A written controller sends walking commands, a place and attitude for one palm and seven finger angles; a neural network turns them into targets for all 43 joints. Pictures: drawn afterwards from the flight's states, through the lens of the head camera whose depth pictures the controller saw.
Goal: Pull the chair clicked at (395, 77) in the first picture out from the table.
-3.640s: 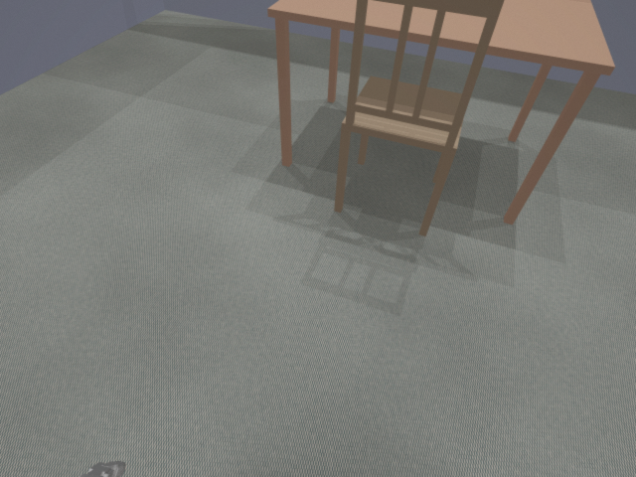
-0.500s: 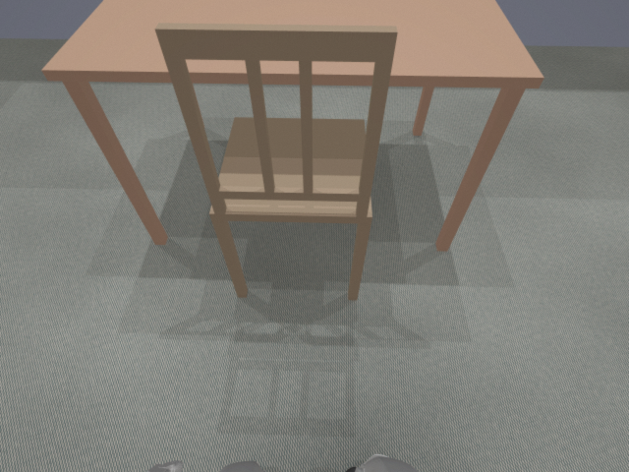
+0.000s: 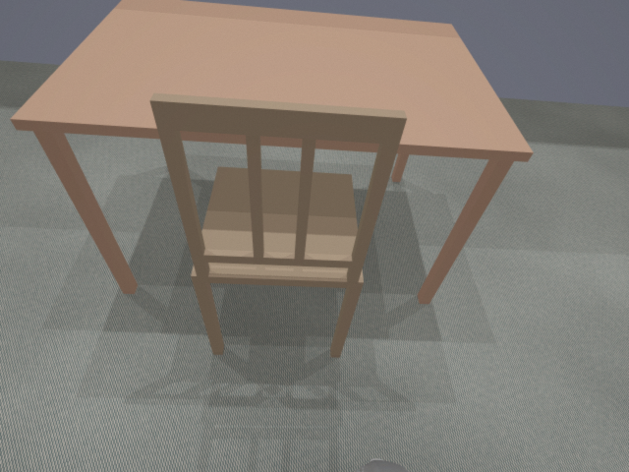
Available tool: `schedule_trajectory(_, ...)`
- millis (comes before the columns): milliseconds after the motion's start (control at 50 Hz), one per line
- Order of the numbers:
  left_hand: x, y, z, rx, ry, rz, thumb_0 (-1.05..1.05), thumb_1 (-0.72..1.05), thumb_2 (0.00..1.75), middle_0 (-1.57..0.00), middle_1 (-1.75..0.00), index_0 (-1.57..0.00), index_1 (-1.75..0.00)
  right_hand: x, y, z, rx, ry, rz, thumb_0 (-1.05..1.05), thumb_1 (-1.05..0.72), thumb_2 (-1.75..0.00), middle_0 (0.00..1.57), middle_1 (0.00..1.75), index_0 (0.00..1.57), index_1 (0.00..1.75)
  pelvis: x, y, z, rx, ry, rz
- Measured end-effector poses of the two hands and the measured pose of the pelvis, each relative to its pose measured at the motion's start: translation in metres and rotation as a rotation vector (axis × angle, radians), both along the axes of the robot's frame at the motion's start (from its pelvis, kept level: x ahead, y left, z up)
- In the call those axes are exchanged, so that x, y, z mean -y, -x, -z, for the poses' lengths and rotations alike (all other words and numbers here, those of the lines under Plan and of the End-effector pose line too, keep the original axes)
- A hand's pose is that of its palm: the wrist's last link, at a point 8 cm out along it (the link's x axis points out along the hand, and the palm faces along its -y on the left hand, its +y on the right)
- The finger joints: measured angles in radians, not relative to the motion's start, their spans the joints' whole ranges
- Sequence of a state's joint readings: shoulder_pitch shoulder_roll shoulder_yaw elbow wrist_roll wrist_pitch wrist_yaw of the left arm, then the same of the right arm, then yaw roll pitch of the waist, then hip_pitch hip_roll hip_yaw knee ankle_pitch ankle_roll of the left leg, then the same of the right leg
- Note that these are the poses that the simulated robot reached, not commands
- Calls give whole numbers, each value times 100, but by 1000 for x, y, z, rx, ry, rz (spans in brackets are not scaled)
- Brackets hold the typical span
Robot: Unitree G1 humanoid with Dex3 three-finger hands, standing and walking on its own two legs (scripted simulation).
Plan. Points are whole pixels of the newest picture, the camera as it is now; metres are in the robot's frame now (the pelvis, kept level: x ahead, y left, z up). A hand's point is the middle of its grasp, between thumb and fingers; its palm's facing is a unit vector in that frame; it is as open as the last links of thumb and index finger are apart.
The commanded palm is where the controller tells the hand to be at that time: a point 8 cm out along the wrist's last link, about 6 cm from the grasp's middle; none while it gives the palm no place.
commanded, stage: take the last steps up to it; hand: left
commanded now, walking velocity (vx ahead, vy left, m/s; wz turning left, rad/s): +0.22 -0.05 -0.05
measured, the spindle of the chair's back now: (256, 203) +0.60 +0.15 -0.07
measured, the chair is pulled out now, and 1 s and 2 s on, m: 0.00 0.00 0.00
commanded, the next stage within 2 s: come to a stop and stand still in 0.22 s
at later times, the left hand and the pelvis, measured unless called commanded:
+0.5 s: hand (226, 461) +0.17 +0.13 -0.19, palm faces +0.04 -0.98 -0.18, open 7.2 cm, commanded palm none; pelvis +0.13 -0.04 -0.01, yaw -1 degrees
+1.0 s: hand out of the picture +0.14 +0.14 -0.18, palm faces +0.00 -0.97 -0.23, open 7.4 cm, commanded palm none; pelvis +0.14 -0.04 -0.01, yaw -2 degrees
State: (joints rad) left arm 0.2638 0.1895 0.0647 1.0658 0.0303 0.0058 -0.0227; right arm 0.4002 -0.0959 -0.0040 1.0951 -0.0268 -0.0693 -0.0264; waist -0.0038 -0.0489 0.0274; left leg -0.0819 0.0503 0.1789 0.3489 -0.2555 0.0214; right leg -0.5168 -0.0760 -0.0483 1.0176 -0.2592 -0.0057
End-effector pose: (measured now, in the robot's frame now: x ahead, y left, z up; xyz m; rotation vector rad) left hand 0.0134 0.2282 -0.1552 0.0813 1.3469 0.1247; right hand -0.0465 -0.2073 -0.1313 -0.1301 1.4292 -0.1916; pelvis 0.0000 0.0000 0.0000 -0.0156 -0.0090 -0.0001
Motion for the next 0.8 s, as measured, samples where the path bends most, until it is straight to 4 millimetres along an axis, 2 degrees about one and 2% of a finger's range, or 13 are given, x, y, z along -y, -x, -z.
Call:
schedule_trajectory(100, 9, -49, -2, -7, -30, 50, 1, 92, 90, -20, -30, -20, -30, -7, 10, 6, -108, -55, 71, 0, -91, -90, 20, 30, 20, 30, 12, -30, 3, 0, -12, 20)
schedule_trajectory(200, 32, -113, 5, 59, -64, 97, 1, 92, 90, -20, -30, -20, -30, 7, 3, 26, -189, -101, 124, 0, -90, -90, 20, 30, 20, 30, 36, -67, 21, 4, -33, 26)
schedule_trajectory(240, 41, -131, 7, 102, -72, 84, 1, 91, 90, -20, -30, -20, -30, 18, -11, 36, -206, -109, 113, 1, -90, -90, 20, 30, 20, 30, 43, -78, 27, 11, -20, 18)
schedule_trajectory(300, 49, -143, 1, 133, -80, 43, 0, 93, 90, -20, -30, -20, -30, 37, -51, 37, -162, -86, 80, 1, -91, -90, 20, 30, 20, 30, 49, -91, 22, 16, -8, 8)
schedule_trajectory(360, 50, -147, -5, 122, -90, 28, 0, 94, 90, -20, -30, -20, -30, 55, -106, 32, -52, -49, 40, 1, -91, -90, 20, 30, 20, 30, 52, -104, 15, 8, -1, 2)
schedule_trajectory(420, 51, -149, -6, 91, -86, 30, 0, 95, 90, -20, -30, -20, -30, 63, -159, 25, 65, -18, 9, 1, -91, -90, 20, 29, 19, 30, 51, -115, 11, 1, 2, 5)
schedule_trajectory(500, 49, -151, 3, 59, -57, 13, 0, 94, 90, -20, -30, -20, -30, 71, -206, 20, 143, 36, -34, 1, -94, -90, 20, 29, 19, 30, 44, -129, 13, 11, 24, 9)
schedule_trajectory(560, 46, -151, 11, 32, -40, -7, 1, 93, 90, -20, -30, -20, -30, 66, -229, 14, 168, 49, -60, 1, -94, -90, 19, 29, 19, 30, 40, -136, 14, 21, 12, 9)
schedule_trajectory(660, 44, -142, 9, -14, -37, -18, 1, 92, 90, -20, -30, -20, -30, 55, -254, 9, 190, 33, -97, 1, -93, -90, 20, 29, 19, 30, 39, -141, 11, 13, -17, 17)
schedule_trajectory(740, 42, -128, 3, -61, -54, -7, 1, 91, 90, -20, -30, -20, -30, 51, -266, 13, 211, 3, -93, 1, -92, -90, 20, 29, 20, 30, 39, -140, 9, 9, -18, 26)
schedule_trajectory(800, 41, -119, -1, -89, -70, 0, 1, 91, 90, -20, -30, -20, -30, 50, -268, 15, 223, -16, -78, 0, -91, -90, 20, 30, 20, 30, 41, -140, 9, 7, -18, 31)
